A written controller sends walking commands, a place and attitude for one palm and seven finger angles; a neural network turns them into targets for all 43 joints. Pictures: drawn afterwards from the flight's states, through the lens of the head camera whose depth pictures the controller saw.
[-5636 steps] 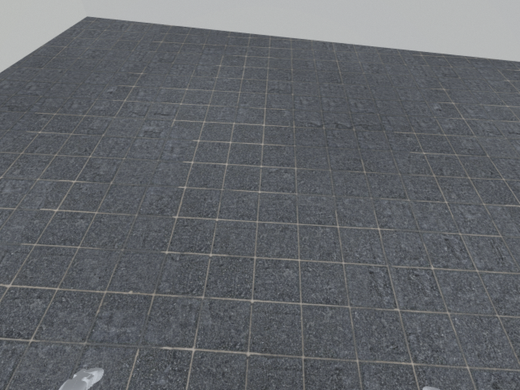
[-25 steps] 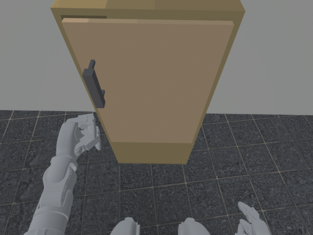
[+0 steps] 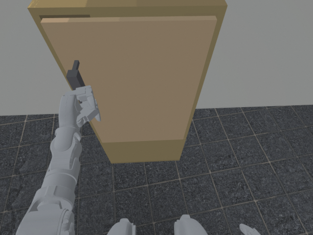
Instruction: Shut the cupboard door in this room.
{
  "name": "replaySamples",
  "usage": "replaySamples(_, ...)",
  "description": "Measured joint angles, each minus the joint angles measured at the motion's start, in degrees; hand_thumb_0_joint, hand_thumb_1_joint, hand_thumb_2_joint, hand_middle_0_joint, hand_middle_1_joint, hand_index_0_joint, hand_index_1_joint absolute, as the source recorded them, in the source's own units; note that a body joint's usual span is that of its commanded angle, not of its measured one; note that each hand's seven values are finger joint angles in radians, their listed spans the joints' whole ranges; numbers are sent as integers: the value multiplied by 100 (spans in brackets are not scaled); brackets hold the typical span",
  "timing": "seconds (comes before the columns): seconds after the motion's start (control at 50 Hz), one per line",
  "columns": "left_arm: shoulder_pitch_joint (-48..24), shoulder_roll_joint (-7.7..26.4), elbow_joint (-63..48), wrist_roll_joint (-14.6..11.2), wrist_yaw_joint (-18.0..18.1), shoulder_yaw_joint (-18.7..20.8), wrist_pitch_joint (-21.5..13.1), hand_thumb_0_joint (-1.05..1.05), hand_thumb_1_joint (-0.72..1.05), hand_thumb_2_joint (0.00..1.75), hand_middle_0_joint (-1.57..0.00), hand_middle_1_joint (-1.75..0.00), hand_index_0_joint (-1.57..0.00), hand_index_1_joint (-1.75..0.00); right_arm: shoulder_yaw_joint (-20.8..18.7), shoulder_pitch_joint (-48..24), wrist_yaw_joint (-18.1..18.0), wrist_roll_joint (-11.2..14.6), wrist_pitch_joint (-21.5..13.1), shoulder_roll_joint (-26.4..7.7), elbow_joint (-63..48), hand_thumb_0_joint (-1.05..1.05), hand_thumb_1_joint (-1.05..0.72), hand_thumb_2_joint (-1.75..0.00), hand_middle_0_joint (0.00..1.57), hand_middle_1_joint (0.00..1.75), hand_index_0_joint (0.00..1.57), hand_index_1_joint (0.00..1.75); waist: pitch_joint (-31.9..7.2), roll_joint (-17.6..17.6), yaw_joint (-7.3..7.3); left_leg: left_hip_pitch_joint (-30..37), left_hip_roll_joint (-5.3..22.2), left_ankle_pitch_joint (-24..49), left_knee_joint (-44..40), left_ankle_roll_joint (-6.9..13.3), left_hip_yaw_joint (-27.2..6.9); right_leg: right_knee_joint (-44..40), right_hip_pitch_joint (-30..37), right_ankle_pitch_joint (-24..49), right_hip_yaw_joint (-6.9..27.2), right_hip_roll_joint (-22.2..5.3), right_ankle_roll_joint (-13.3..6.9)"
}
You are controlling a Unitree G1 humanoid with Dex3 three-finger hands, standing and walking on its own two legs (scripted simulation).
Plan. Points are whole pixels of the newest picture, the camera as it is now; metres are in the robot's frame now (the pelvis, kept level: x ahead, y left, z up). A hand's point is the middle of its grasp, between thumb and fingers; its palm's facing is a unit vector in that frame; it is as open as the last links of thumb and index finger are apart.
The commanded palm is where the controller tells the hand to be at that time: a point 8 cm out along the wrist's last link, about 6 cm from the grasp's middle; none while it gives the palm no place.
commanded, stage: bring the fist close to the handle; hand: left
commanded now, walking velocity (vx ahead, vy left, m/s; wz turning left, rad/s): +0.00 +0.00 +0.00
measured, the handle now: (82, 85) +0.50 +0.21 +0.06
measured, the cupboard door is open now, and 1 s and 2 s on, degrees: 0 0 0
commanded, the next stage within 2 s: push the door shut along its arc in 0.24 s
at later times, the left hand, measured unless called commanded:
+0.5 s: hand (93, 112) +0.41 +0.16 +0.06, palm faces +0.01 -1.00 -0.04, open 3.1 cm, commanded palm +0.40 +0.21 +0.06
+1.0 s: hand (89, 104) +0.43 +0.17 +0.07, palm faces -0.11 -0.99 -0.05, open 3.2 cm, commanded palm +0.45 +0.20 +0.06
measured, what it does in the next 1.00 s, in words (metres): stands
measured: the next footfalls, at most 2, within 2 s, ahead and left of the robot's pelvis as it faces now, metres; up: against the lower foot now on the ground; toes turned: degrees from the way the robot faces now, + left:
none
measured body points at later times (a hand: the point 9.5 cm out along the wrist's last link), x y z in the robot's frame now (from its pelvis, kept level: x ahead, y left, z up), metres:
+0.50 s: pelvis -0.01 +0.00 +0.00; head +0.07 +0.00 +0.44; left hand +0.40 +0.22 +0.07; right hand +0.09 -0.26 -0.11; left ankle +0.01 +0.12 -0.67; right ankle +0.03 -0.10 -0.67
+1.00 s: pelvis -0.05 +0.01 -0.03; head +0.05 +0.03 +0.41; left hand +0.43 +0.23 +0.08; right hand +0.02 -0.26 -0.13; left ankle +0.01 +0.12 -0.67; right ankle +0.03 -0.10 -0.67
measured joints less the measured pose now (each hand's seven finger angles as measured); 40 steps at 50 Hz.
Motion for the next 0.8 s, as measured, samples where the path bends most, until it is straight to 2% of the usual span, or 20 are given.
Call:
replaySamples(0.14,160,49,212,-139,-153,84,101,2,90,90,-129,-150,-130,-150,-5,113,-25,61,120,-44,-58,1,-90,-90,20,30,20,30,31,24,14,169,2,94,-189,-1,21,-167,153,85,19,11,0)
replaySamples(0.3,-80,109,314,-117,-229,23,-267,2,90,90,-130,-150,-130,-150,-22,-24,-52,41,51,-54,15,1,-90,-90,20,30,20,30,66,-33,43,32,-8,101,-69,-13,-70,-101,76,90,-68,-3,-19)
replaySamples(0.44,-212,94,567,-110,-342,13,-30,2,90,90,-130,-150,-130,-150,10,-136,-56,71,97,-53,-74,1,-90,-90,20,30,20,30,30,3,18,15,-22,103,-59,13,-47,-93,54,101,-42,-16,7)
replaySamples(0.54,-553,216,861,-67,-404,83,-145,2,90,90,-130,-150,-130,-150,69,-181,-92,67,69,-16,-65,1,-90,-90,20,30,20,30,76,-24,-21,-61,-29,96,9,22,-56,-36,-12,96,-49,-25,14)
replaySamples(0.6,-934,380,1160,-49,-540,149,-220,2,90,90,-130,-150,-130,-150,101,-203,-102,66,63,-8,-6,1,-90,-90,21,30,21,30,92,-38,-70,-192,-27,74,109,24,-84,35,-121,82,-74,-26,13)
replaySamples(0.7,-1265,524,1517,-112,-1011,166,-250,2,90,90,-141,-150,-131,-150,102,-76,-108,83,108,-59,62,1,-90,-90,21,30,21,30,47,-5,-46,-412,-48,66,240,41,-133,123,-296,78,-119,-51,23)
replaySamples(0.8,-1631,614,1834,-166,-1180,93,-174,2,90,90,-143,-150,-136,-150,107,19,-117,100,121,-100,132,1,-90,-90,21,30,21,30,48,13,-48,-617,-76,96,368,57,-193,209,-453,105,-176,-82,32)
